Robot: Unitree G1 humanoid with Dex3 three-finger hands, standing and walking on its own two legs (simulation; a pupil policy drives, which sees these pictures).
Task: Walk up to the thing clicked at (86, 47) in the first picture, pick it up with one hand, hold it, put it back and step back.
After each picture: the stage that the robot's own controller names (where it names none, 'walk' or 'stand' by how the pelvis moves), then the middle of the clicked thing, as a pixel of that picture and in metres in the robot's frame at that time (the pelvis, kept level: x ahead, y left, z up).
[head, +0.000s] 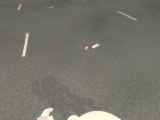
stand; (86, 47) +1.59 +0.19 -0.72
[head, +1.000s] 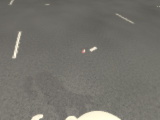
walk; (83, 50) +1.45 +0.18 -0.72
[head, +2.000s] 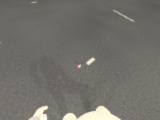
walk; (78, 65) +0.91 +0.19 -0.72
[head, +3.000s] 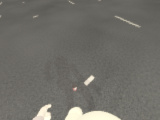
walk; (74, 87) +0.54 +0.28 -0.70
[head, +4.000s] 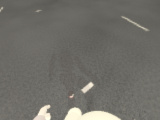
stand; (70, 94) +0.39 +0.28 -0.70
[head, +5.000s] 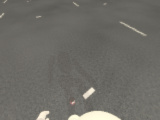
stand; (72, 100) +0.37 +0.24 -0.72
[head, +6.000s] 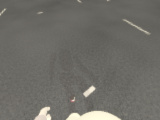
stand; (72, 98) +0.36 +0.24 -0.72
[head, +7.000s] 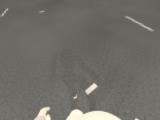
stand; (74, 95) +0.39 +0.24 -0.71
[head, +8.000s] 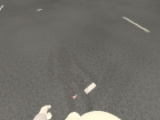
stand; (73, 94) +0.40 +0.22 -0.72
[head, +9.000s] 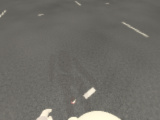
stand; (72, 100) +0.37 +0.22 -0.73
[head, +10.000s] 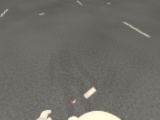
stand; (73, 99) +0.37 +0.22 -0.73
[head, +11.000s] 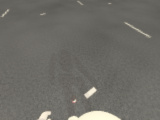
stand; (73, 99) +0.38 +0.21 -0.73
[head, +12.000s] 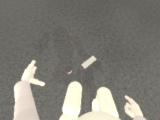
go down; (68, 70) +0.43 +0.24 -0.48
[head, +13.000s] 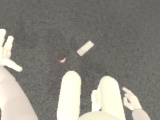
go down; (61, 58) +0.45 +0.28 -0.31
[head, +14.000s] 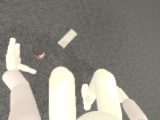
close in; (39, 52) +0.43 +0.32 -0.23
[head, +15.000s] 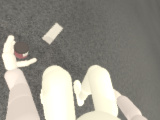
close; (21, 50) +0.42 +0.33 -0.22
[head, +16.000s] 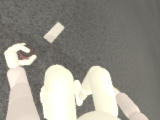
lift; (27, 52) +0.40 +0.31 -0.23
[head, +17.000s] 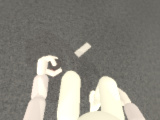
lift; (55, 66) +0.33 +0.27 -0.10
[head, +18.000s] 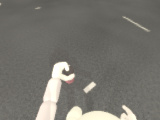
hold; (69, 75) +0.33 +0.17 +0.03
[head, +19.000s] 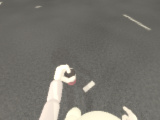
hold; (70, 77) +0.33 +0.16 -0.01
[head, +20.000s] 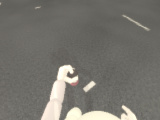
crouch; (73, 77) +0.33 +0.14 -0.01
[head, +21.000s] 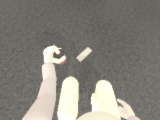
crouch; (60, 57) +0.44 +0.23 -0.10
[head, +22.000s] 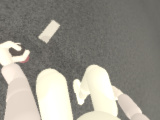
lower; (20, 54) +0.42 +0.31 -0.22
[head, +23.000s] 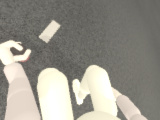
lower; (21, 53) +0.41 +0.32 -0.22
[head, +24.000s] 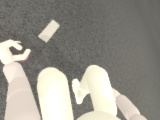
lower; (20, 52) +0.41 +0.32 -0.23
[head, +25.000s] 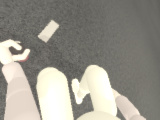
lower; (19, 52) +0.42 +0.32 -0.23
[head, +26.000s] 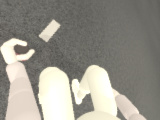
open; (22, 52) +0.41 +0.31 -0.23
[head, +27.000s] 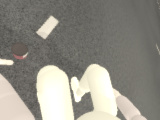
rise; (20, 51) +0.40 +0.31 -0.23
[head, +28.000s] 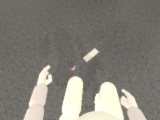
walk; (71, 66) +0.44 +0.22 -0.42
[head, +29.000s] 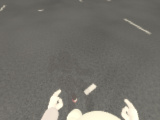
stand; (74, 98) +0.37 +0.18 -0.66
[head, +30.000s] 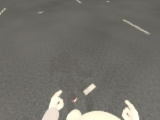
stand; (73, 98) +0.38 +0.20 -0.67
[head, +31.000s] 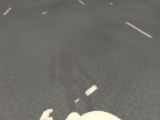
stand; (76, 98) +0.39 +0.18 -0.71
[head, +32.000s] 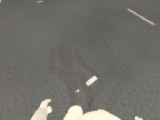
walk; (76, 89) +0.43 +0.18 -0.70
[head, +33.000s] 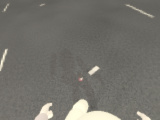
walk; (80, 77) +0.61 +0.22 -0.70
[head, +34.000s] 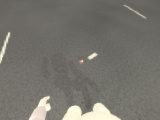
walk; (81, 60) +0.95 +0.18 -0.70
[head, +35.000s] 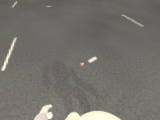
stand; (81, 63) +1.03 +0.20 -0.71
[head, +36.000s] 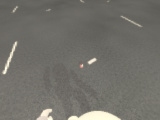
stand; (81, 64) +1.03 +0.21 -0.73
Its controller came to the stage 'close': yes
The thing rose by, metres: 0.70
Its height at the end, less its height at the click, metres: +0.00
